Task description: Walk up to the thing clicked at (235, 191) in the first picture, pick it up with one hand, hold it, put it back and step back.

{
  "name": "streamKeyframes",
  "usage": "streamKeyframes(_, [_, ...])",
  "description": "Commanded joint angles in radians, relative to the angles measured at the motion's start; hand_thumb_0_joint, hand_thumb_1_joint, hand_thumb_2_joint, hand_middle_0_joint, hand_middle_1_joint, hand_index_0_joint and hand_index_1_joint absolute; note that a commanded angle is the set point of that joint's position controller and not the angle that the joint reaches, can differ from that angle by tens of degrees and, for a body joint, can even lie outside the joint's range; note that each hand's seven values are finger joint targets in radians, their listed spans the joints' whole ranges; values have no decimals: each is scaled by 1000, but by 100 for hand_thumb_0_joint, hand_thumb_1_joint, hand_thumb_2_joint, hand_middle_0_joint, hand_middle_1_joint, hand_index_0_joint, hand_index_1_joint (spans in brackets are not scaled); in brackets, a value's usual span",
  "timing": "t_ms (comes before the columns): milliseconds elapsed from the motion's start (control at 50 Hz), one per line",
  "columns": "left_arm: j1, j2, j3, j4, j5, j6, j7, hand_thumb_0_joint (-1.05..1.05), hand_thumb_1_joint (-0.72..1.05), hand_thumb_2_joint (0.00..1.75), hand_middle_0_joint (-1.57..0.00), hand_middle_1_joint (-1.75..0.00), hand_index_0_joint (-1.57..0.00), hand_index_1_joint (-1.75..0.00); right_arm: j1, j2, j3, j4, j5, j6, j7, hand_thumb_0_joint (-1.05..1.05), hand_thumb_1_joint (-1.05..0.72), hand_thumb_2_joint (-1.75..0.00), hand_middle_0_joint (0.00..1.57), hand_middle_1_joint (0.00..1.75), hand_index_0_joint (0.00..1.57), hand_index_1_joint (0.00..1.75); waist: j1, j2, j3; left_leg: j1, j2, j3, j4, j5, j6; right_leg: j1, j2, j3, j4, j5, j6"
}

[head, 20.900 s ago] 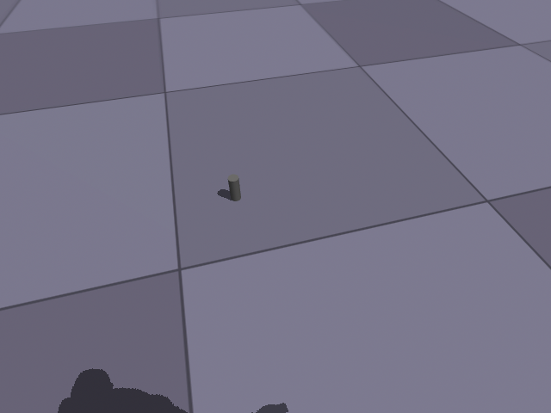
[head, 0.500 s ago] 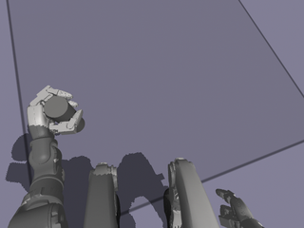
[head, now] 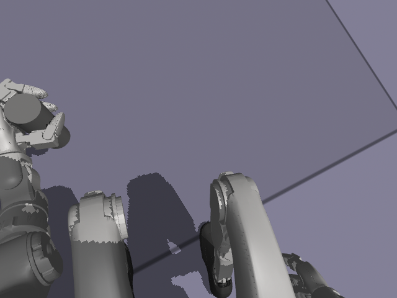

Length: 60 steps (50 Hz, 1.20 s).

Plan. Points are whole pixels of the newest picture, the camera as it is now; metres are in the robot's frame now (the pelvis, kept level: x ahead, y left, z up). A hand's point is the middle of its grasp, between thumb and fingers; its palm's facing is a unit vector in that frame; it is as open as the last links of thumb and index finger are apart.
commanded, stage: crouch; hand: left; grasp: from the side
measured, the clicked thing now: (42, 124) +0.47 +0.25 -0.08
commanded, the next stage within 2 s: lower in 0.52 s
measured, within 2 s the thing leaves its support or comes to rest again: rests again in 1.84 s
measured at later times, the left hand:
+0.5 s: hand (51, 130) +0.47 +0.25 -0.13, palm faces +0.21 -0.98 -0.03, open 7.4 cm
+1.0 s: hand (60, 138) +0.48 +0.25 -0.19, palm faces +0.23 -0.97 -0.02, open 7.4 cm
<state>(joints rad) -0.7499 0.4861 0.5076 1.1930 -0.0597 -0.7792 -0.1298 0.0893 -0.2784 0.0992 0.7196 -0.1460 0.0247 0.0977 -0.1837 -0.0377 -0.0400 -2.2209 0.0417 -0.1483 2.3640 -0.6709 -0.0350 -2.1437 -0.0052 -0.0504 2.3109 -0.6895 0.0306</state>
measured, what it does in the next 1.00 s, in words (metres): lowers itself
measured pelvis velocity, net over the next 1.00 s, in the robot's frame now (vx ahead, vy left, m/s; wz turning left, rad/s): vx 0.00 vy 0.01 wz -0.12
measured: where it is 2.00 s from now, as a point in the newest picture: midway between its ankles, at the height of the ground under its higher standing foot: (171, 283)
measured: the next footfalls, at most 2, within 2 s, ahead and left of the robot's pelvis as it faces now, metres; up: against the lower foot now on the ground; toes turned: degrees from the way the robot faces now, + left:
none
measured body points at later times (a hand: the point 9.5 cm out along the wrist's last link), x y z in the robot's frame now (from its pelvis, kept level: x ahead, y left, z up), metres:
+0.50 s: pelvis +0.00 +0.01 -0.04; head +0.24 +0.09 +0.33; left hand +0.46 +0.30 -0.13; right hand +0.09 -0.28 -0.13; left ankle +0.09 +0.14 -0.31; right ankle +0.10 -0.13 -0.31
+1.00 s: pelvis +0.00 +0.01 -0.05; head +0.25 +0.12 +0.30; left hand +0.46 +0.30 -0.18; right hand +0.11 -0.27 -0.12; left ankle +0.09 +0.14 -0.31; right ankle +0.10 -0.13 -0.31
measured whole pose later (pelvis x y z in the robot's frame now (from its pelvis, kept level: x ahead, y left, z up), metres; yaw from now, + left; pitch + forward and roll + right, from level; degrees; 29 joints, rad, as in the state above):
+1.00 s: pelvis +0.00 +0.01 -0.05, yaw -7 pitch +20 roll -13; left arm -0.73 0.73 0.52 1.34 -0.08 -0.92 -0.09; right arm -0.08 -0.35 0.36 0.62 -0.28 0.05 0.13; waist -0.25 -0.18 0.20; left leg -2.27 0.02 -0.31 2.60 -0.70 -0.05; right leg -2.14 0.04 -0.16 2.44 -0.67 0.06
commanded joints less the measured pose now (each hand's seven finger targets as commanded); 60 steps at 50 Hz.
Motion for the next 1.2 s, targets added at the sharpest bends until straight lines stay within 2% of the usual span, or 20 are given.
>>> streamKeyframes(0, [-297, 245, 35, -202, -11, -85, -5, 0, 36, 122, -123, -132, -123, -132, 118, -244, -59, -60, -7, -2, -7, 0, -92, -91, 20, 30, 20, 30, 4, 234, -655, 425, -15, 78, -241, 99, 38, 327, 40, -91, -214, 168, -58])
streamKeyframes(140, [-311, 277, 29, -221, -9, -94, -6, 0, 42, 124, -125, -134, -126, -135, 102, -262, -29, -52, -27, 13, 1, 0, -91, -91, 20, 30, 20, 30, -25, 256, -595, 368, -10, 64, -187, 51, 40, 296, 49, -109, -184, 141, -53])
streamKeyframes(160, [-304, 310, 52, -229, -7, -97, -4, 0, 44, 125, -126, -135, -126, -135, 107, -267, -25, -46, -31, 14, 1, 0, -91, -91, 20, 30, 20, 30, -16, 259, -610, 372, -10, 63, -176, 66, 40, 313, 51, -109, -178, 156, -52])
streamKeyframes(220, [-271, 266, 33, -215, -22, -97, -11, 0, 45, 127, -127, -137, -128, -137, 101, -281, -15, -51, -40, 18, 7, 0, -91, -91, 20, 30, 20, 30, -35, 255, -602, 390, -6, 47, -155, 103, 36, 300, 53, -122, -158, 190, -52])
streamKeyframes(300, [-248, 291, 32, -194, -15, -98, -10, 0, 46, 127, -128, -137, -128, -137, 84, -292, -3, -48, -51, 23, 11, 0, -91, -91, 20, 30, 20, 30, -35, 273, -567, 370, -4, 44, -131, 106, 34, 296, 57, -129, -141, 195, -51])
streamKeyframes(340, [-268, 287, 28, -210, -20, -104, -10, 0, 46, 128, -129, -138, -130, -138, 88, -301, 3, -51, -56, 25, 15, 0, -91, -91, 20, 30, 20, 30, -52, 271, -555, 359, -5, 33, -128, 94, 34, 300, 56, -138, -139, 192, -49])
streamKeyframes(400, [-261, 312, 41, -237, -25, -110, -7, 0, 46, 128, -129, -138, -130, -138, 82, -311, 10, -53, -61, 29, 17, 0, -91, -91, 20, 30, 20, 30, -42, 288, -573, 386, -2, 28, -117, 131, 29, 307, 58, -144, -124, 220, -50])
streamKeyframes(440, [-274, 303, 28, -242, -28, -113, -3, 0, 47, 129, -131, -139, -132, -139, 72, -316, 17, -56, -66, 30, 18, 0, -91, -91, 20, 30, 20, 30, -58, 308, -558, 387, -1, 19, -112, 123, 28, 295, 57, -150, -116, 217, -50])
streamKeyframes(540, [-256, 301, 18, -229, -29, -123, 7, 0, 48, 128, -130, -138, -131, -138, 39, -330, 32, -70, -74, 33, 23, 0, -91, -91, 20, 30, 20, 30, -66, 326, -516, 402, 2, 4, -113, 110, 21, 264, 57, -167, -105, 203, -53])
streamKeyframes(580, [-250, 311, 15, -225, -27, -128, 6, 0, 51, 129, -129, -138, -130, -138, 49, -336, 39, -64, -79, 37, 23, 0, -91, -91, 20, 30, 20, 30, -73, 324, -524, 399, 2, 4, -101, 133, 21, 296, 58, -167, -101, 229, -50])
streamKeyframes(620, [-223, 322, 23, -214, -31, -130, 7, 0, 43, 125, -133, -141, -134, -140, 29, -335, 47, -78, -81, 36, 25, 0, -92, -91, 20, 30, 20, 30, -67, 306, -531, 391, 3, 3, -88, 135, 23, 304, 62, -165, -105, 230, -48])
streamKeyframes(700, [-193, 312, 29, -100, -45, -140, 24, 0, 40, 126, -133, -142, -134, -141, 12, -343, 79, -88, -89, 36, 25, 0, -92, -91, 20, 30, 20, 30, -93, 239, -467, 325, 3, -6, -59, 120, 32, 331, 70, -175, -110, 232, -40])
streamKeyframes(780, [-236, 368, 34, -94, -41, -183, 32, 0, 40, 126, -133, -142, -134, -141, -26, -353, 105, -100, -106, 33, 23, 0, -91, -91, 20, 30, 20, 30, -101, 253, -446, 330, 7, -13, -48, 102, 32, 334, 76, -182, -106, 219, -39])
streamKeyframes(840, [-259, 384, 20, -57, -37, -212, 33, 0, 44, 124, -130, -139, -132, -138, -40, -365, 131, -107, -121, 31, 25, 0, -91, -91, 20, 30, 20, 30, -130, 272, -431, 346, 12, -29, -45, 104, 26, 337, 80, -198, -95, 222, -38])
streamKeyframes(880, [-274, 408, 19, -47, -29, -228, 34, 0, 44, 123, -129, -138, -130, -137, -60, -371, 145, -112, -128, 30, 24, 0, -91, -90, 20, 30, 20, 30, -134, 288, -406, 351, 15, -38, -52, 93, 23, 321, 81, -206, -89, 212, -41])
streamKeyframes(900, [-251, 433, 40, -32, -28, -234, 38, 0, 42, 122, -129, -138, -131, -137, -61, -376, 152, -116, -133, 32, 24, 0, -92, -90, 20, 30, 20, 30, -127, 292, -418, 370, 16, -39, -47, 102, 21, 331, 82, -208, -88, 219, -40])
streamKeyframes(940, [-283, 423, 21, -26, -31, -247, 37, 0, 41, 121, -126, -136, -128, -135, -79, -385, 166, -120, -142, 32, 21, 0, -91, -90, 20, 30, 20, 30, -144, 324, -399, 390, 19, -48, -48, 101, 15, 310, 82, -218, -79, 221, -41])
streamKeyframes(1060, [-251, 475, 39, 3, -24, -269, 66, 0, 38, 120, -126, -135, -128, -134, -110, -403, 200, -130, -162, 38, 21, 0, -92, -90, 20, 30, 20, 30, -145, 359, -365, 415, 24, -68, -46, 121, 8, 317, 86, -240, -64, 239, -39])
streamKeyframes(1100, [-234, 455, 26, 16, -22, -275, 67, 0, 42, 122, -126, -136, -127, -135, -107, -408, 208, -126, -169, 40, 22, 0, -91, -90, 20, 30, 20, 30, -159, 366, -361, 443, 29, -80, -47, 158, 4, 323, 86, -249, -56, 267, -37])
streamKeyframes(1180, [-242, 483, 15, 41, -15, -281, 85, 0, 42, 122, -126, -135, -127, -134, -128, -412, 229, -132, -175, 43, 20, 0, -91, -90, 20, 30, 20, 30, -173, 344, -327, 399, 28, -87, -33, 138, 10, 336, 91, -254, -63, 265, -34])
